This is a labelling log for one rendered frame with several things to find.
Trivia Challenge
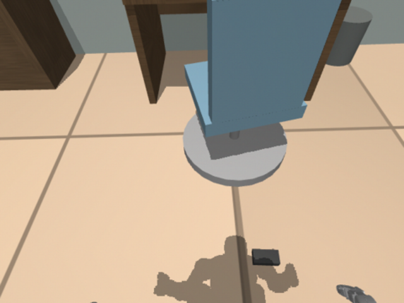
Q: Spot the right robot hand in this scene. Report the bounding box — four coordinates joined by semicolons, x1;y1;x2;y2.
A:
336;285;377;303

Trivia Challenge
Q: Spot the desk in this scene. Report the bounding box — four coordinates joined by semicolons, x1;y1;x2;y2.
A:
122;0;351;104

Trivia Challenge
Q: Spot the office chair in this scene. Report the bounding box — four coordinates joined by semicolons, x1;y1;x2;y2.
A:
183;0;342;187

